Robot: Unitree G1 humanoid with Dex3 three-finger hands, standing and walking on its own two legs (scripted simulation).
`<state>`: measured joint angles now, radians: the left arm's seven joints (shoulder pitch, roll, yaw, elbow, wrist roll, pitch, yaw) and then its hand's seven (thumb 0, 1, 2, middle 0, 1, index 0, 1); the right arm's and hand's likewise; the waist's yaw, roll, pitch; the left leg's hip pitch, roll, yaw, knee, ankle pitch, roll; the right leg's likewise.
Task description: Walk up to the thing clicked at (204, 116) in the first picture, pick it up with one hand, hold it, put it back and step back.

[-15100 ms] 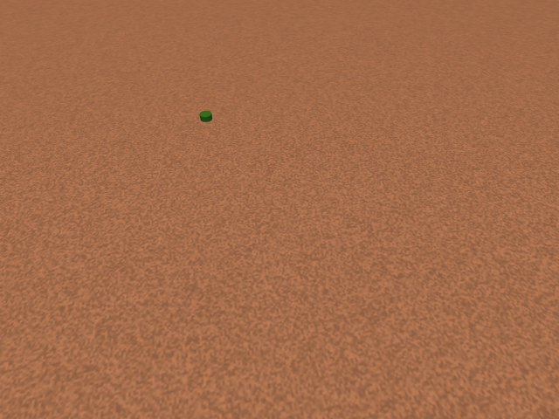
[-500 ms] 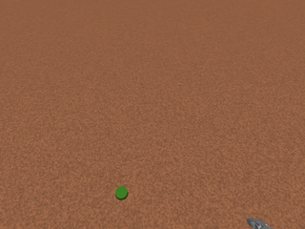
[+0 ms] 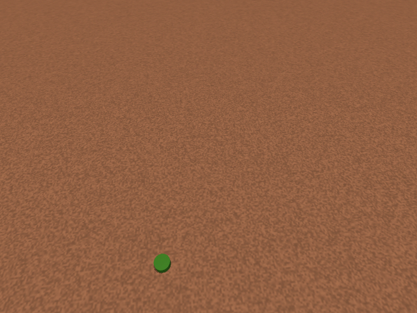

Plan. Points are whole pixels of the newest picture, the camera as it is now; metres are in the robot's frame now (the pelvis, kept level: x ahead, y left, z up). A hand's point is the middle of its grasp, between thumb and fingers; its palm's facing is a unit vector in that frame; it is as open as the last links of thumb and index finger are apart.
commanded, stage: stand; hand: left
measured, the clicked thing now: (162, 263) +0.47 +0.25 -0.77
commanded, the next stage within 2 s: none
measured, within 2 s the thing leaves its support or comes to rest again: neither
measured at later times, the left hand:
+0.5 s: hand out of the picture +0.06 +0.25 -0.16, palm faces -0.01 -0.94 -0.34, open 7.4 cm
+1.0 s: hand out of the picture +0.07 +0.25 -0.15, palm faces -0.01 -0.94 -0.34, open 7.4 cm
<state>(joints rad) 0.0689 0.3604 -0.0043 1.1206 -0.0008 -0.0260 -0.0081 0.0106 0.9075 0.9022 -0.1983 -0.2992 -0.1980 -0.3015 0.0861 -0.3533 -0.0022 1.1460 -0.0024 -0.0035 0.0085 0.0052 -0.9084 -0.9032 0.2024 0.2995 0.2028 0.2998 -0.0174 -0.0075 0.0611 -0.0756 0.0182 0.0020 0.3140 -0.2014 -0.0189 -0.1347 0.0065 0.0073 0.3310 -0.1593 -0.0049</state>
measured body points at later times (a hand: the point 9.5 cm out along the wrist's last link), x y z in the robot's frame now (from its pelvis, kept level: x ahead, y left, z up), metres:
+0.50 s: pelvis -0.01 +0.00 +0.00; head +0.00 +0.00 +0.45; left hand +0.06 +0.30 -0.13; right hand +0.07 -0.30 -0.14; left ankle -0.02 +0.13 -0.75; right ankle +0.01 -0.12 -0.75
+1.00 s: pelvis -0.01 -0.01 +0.00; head +0.00 -0.01 +0.45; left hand +0.07 +0.30 -0.13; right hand +0.07 -0.31 -0.13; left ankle -0.02 +0.13 -0.75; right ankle +0.01 -0.12 -0.75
